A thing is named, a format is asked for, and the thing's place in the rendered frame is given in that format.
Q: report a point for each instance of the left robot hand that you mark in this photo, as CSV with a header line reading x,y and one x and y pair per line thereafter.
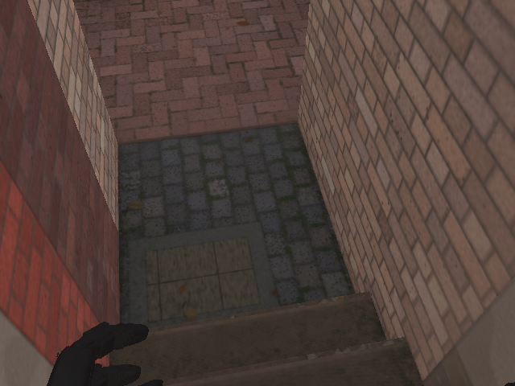
x,y
75,365

